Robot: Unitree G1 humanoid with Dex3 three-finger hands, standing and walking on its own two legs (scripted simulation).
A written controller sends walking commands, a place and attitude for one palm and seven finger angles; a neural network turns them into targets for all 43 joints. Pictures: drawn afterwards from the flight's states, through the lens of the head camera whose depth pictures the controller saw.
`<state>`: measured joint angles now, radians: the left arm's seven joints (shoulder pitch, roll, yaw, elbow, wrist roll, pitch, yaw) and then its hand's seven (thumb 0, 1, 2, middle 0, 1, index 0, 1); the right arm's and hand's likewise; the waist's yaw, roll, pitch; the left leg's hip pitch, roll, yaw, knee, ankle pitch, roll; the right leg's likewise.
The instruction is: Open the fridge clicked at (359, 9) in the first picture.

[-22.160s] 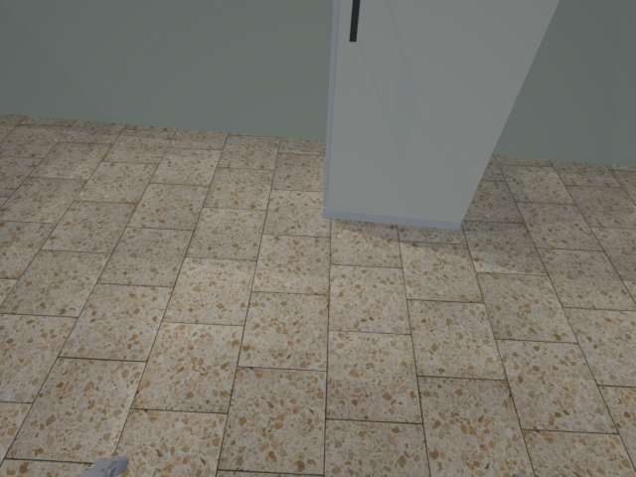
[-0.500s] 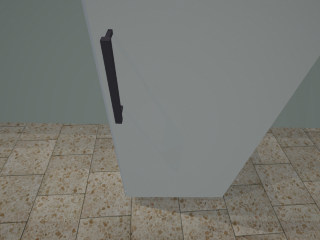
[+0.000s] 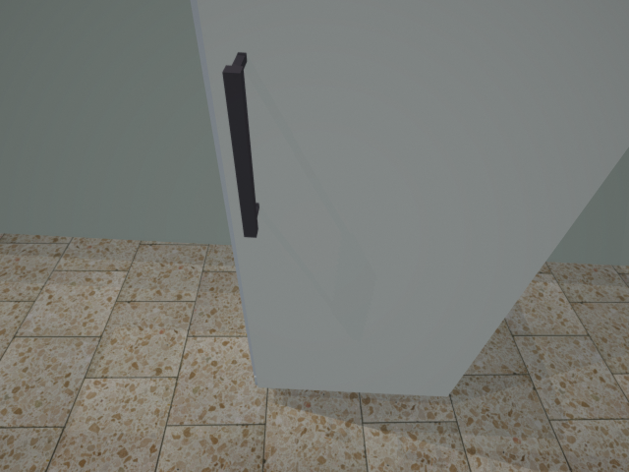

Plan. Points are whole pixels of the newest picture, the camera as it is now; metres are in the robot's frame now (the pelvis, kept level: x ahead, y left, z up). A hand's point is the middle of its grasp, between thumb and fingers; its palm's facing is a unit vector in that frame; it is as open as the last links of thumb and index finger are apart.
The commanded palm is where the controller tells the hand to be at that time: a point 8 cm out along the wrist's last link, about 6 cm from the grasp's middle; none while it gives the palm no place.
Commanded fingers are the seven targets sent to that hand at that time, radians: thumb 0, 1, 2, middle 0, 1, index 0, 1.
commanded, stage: come to a stop and stand still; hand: left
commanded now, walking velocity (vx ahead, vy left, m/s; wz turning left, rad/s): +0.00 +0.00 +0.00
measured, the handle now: (246, 156) +0.47 +0.13 +0.18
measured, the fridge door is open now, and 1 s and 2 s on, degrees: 0 0 0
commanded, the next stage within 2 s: look again from close up in 0.02 s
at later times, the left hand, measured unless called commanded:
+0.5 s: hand out of the picture -0.02 +0.18 -0.18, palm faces +0.01 -0.99 -0.15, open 7.4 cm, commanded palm none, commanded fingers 0.00 0.90 0.90 -0.20 -0.30 -0.20 -0.30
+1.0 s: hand out of the picture -0.08 +0.18 -0.17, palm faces +0.03 -0.99 -0.15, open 7.4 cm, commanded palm none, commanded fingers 0.00 0.90 0.90 -0.20 -0.30 -0.20 -0.30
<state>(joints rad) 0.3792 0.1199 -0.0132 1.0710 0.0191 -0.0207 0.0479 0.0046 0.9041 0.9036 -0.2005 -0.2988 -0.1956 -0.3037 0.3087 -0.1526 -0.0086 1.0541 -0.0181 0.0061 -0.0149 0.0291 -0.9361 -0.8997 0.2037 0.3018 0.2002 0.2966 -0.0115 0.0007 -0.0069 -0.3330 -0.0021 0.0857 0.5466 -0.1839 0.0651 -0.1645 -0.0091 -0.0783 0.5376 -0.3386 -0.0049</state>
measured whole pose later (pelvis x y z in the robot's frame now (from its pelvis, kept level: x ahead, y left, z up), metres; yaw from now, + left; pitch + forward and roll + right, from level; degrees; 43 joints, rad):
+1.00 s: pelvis -0.03 +0.02 +0.01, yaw +0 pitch -2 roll -1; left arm 0.43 0.15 -0.01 1.08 0.02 -0.01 0.03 0.00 0.90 0.90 -0.20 -0.30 -0.19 -0.30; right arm 0.29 -0.15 -0.01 1.10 -0.01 0.01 0.00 0.01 -0.92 -0.90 0.20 0.30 0.20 0.30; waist 0.00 -0.02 -0.01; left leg -0.30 -0.03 0.10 0.38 -0.07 0.08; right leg -0.17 -0.03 -0.06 0.44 -0.24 0.01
